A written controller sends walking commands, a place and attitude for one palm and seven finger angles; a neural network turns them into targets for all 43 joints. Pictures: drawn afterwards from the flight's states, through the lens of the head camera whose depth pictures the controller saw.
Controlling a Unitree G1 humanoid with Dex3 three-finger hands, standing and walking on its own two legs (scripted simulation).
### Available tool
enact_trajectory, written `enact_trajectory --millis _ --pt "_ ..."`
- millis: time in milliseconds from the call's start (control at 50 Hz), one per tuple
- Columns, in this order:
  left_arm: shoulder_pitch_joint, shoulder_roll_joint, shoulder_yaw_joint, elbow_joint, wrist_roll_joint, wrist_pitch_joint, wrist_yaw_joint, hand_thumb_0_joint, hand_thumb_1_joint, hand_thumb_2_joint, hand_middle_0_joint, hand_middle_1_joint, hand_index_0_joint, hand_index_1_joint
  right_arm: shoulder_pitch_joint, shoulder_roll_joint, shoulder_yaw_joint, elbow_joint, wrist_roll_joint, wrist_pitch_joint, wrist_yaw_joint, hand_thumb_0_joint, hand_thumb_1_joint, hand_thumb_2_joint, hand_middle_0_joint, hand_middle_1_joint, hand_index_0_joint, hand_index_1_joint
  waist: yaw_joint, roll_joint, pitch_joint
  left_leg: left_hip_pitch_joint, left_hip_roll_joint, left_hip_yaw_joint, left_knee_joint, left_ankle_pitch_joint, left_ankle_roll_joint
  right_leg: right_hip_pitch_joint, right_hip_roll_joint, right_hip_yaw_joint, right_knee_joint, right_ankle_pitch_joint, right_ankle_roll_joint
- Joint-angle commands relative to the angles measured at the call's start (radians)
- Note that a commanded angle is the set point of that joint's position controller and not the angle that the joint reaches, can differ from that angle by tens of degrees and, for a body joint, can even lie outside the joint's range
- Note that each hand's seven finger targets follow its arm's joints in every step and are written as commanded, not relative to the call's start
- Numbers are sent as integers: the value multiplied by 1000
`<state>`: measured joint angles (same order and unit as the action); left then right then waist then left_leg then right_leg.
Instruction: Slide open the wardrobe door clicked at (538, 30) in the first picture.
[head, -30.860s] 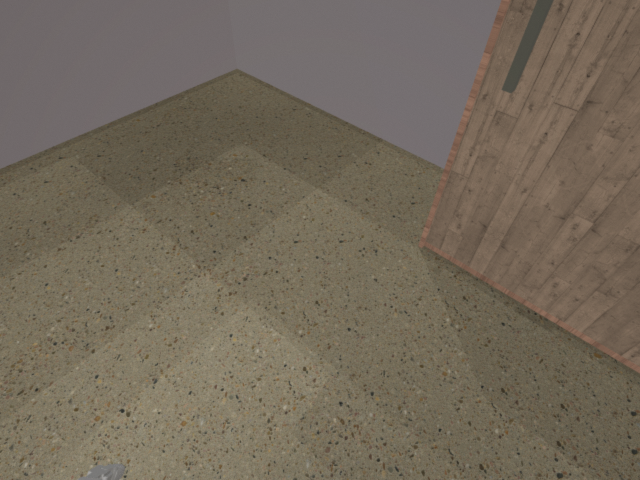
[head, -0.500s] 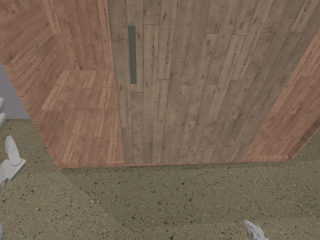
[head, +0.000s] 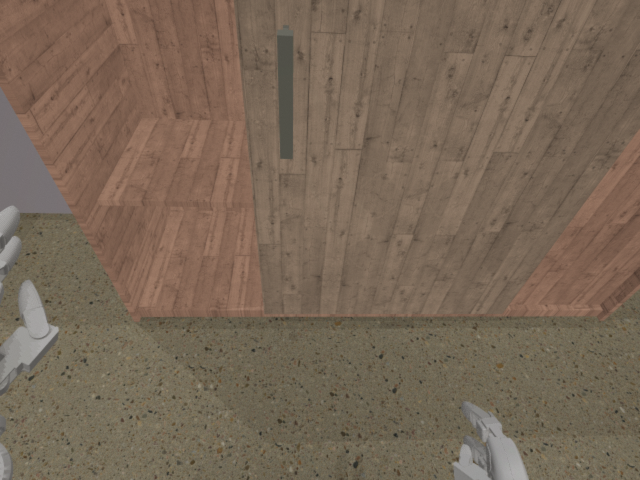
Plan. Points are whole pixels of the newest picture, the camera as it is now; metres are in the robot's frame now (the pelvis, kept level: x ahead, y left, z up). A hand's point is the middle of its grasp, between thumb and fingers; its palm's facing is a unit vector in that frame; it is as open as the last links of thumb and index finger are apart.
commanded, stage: stop stepping back and stand still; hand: left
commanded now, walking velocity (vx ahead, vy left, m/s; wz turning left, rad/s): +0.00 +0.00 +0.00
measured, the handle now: (286, 96) +0.75 +0.13 +0.11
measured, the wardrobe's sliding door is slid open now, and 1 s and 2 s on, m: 0.44 0.44 0.44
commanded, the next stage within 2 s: let the arm hang, fingers relaxed in 0.20 s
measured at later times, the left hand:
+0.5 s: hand (154, 466) +0.16 +0.23 -0.12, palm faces +0.03 -0.94 -0.33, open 7.4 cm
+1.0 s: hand out of the picture -0.01 +0.19 -0.17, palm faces -0.03 -0.98 -0.21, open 7.3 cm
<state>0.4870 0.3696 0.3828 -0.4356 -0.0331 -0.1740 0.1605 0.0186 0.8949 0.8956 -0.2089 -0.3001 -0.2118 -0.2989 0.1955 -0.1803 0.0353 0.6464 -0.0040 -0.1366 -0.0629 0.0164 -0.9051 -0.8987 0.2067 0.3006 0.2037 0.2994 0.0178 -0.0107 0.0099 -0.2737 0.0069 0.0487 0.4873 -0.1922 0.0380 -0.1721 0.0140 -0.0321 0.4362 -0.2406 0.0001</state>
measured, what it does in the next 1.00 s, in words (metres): stands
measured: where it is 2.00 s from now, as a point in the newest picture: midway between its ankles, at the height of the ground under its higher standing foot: outside the picture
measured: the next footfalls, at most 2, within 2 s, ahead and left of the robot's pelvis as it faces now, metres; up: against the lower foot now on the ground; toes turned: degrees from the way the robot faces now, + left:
none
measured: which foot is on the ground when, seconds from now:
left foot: down 0.00-1.00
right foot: down 0.00-1.00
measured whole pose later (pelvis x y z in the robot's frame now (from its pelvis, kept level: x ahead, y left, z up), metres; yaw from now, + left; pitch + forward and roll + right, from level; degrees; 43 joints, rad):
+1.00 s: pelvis +0.01 +0.01 +0.00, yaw -1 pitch +0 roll -1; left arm 0.28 0.17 -0.01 1.16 0.02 0.02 0.03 0.01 0.92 0.90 -0.20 -0.30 -0.20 -0.30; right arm 0.25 -0.14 0.00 1.12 -0.02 0.02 -0.03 0.01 -0.91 -0.90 0.20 0.30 0.20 0.30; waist -0.01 0.01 0.07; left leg -0.24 -0.02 0.07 0.42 -0.17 0.05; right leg -0.16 -0.01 -0.01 0.39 -0.23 0.01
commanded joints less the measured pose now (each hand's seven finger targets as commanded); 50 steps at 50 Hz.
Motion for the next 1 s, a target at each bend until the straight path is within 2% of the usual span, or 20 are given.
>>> enact_trajectory --millis 0,60,100,260,280,300,320,360,400,420,520,580,600,620,700,720,760,840,920,980 --pt "-11 181 115 -221 -12 -70 14 0 900 900 -200 -300 -200 -300 -99 -137 -59 -151 0 -44 -14 0 -900 -900 200 300 200 300 0 68 -132 56 98 -106 -91 125 -15 40 -65 81 -51 180 -15" --pt "0 184 117 -226 -19 -66 11 0 900 900 -200 -300 -200 -300 -100 -140 -65 -156 6 -33 -15 0 -900 -900 200 300 200 300 -3 86 -151 74 99 -93 -62 228 -22 48 -72 79 -37 245 -15" --pt "-1 185 114 -237 -20 -65 10 0 900 900 -200 -300 -200 -300 -102 -141 -65 -162 8 -27 -15 0 -900 -900 200 300 200 300 -4 107 -144 78 100 -93 -67 231 -22 38 -67 74 -36 233 -12" --pt "5 190 117 -225 -24 -62 11 0 900 900 -200 -300 -200 -300 -105 -144 -67 -172 11 -17 -22 0 -900 -900 200 300 200 300 -3 81 -125 58 96 -98 -83 157 -19 30 -67 79 -53 190 -12" --pt "-36 38 -273 591 66 75 -122 0 900 900 -200 -300 -200 -300 -125 -320 -120 76 11 -61 74 0 -900 -900 200 300 200 300 -51 58 -71 5 120 -96 92 348 -8 -85 -152 24 78 344 -37" --pt "-78 65 -252 622 52 144 -142 0 900 900 -200 -300 -200 -300 -58 -304 -129 63 18 14 77 0 -900 -900 200 300 200 300 -48 38 -138 57 121 -87 76 281 -19 -108 -156 76 48 257 -44" --pt "-111 21 -273 659 58 153 -143 0 900 900 -200 -300 -200 -300 -26 -264 -122 64 6 37 75 0 -900 -900 200 300 200 300 -46 -21 -136 36 128 -104 78 260 -8 -127 -138 52 69 183 -43" --pt "-163 7 -305 763 54 166 -148 0 900 900 -200 -300 -200 -300 -37 -237 -89 54 -3 83 75 0 -900 -900 200 300 200 300 -38 -88 -83 -39 137 -158 23 133 21 -144 -114 33 77 -3 -37" --pt "-214 5 -326 891 56 175 -147 0 900 900 -200 -300 -200 -300 -52 -222 -73 70 -16 111 74 0 -900 -900 200 300 200 300 -30 -126 -28 -93 116 -169 -19 51 22 -122 -116 58 46 -35 -37" --pt "-233 6 -333 960 56 178 -145 0 900 900 -200 -300 -200 -300 -53 -216 -70 83 -24 121 73 0 -900 -900 200 300 200 300 -27 -87 -8 -94 106 -166 -35 52 19 -119 -118 71 40 -24 -42" --pt "-254 24 -356 1236 53 176 -139 0 900 900 -200 -300 -200 -300 -48 -205 -56 188 -27 139 59 0 -900 -900 200 300 200 300 -18 74 -45 -15 94 -148 -111 90 9 -13 -112 102 -17 47 -32" --pt "-226 -20 -356 1351 49 168 -138 0 900 900 -200 -300 -200 -300 -17 -168 -53 263 -24 138 47 0 -900 -900 200 300 200 300 -21 134 -59 32 92 -134 -128 53 6 2 -114 111 -63 42 -40" --pt "-213 -33 -353 1382 49 168 -137 0 900 900 -200 -300 -200 -300 -8 -155 -56 282 -25 139 44 0 -900 -900 200 300 200 300 -19 175 -58 41 91 -132 -130 46 8 5 -116 105 -72 47 -43" --pt "-207 -33 -357 1402 49 168 -136 0 900 900 -200 -300 -200 -300 5 -155 -56 294 -21 141 41 0 -900 -900 200 300 200 300 -21 131 -45 54 94 -134 -125 50 8 -2 -109 102 -86 49 -43" --pt "-196 -67 -371 1479 47 169 -135 0 900 900 -200 -300 -200 -300 56 -131 -60 359 -17 147 33 0 -900 -900 200 300 200 300 -32 96 -5 63 101 -133 -156 -12 8 -29 -106 98 -118 9 -43" --pt "-186 -69 -372 1493 48 169 -134 0 900 900 -200 -300 -200 -300 66 -133 -61 367 -15 148 31 0 -900 -900 200 300 200 300 -31 60 -13 77 104 -138 -154 2 11 -27 -103 91 -118 14 -42" --pt "-182 -84 -377 1519 47 170 -132 0 900 900 -200 -300 -200 -300 82 -124 -61 391 -14 147 28 0 -900 -900 200 300 200 300 -33 37 1 77 109 -135 -165 -4 12 -32 -103 88 -120 10 -38" --pt "-167 -96 -378 1550 48 171 -129 0 900 900 -200 -300 -200 -300 100 -108 -60 420 -13 145 25 0 -900 -900 200 300 200 300 -31 29 1 88 112 -129 -173 18 15 -31 -102 88 -114 20 -35" --pt "-161 -104 -379 1565 50 170 -124 0 900 900 -200 -300 -200 -300 101 -100 -60 433 -13 145 26 0 -900 -900 200 300 200 300 -29 -14 15 97 108 -122 -166 37 16 -41 -103 93 -115 29 -35" --pt "-175 -109 -378 1564 51 171 -123 0 900 900 -200 -300 -200 -300 94 -87 -60 444 -15 146 27 0 -900 -900 200 300 200 300 -30 5 46 81 106 -117 -180 13 13 -53 -103 96 -117 16 -32"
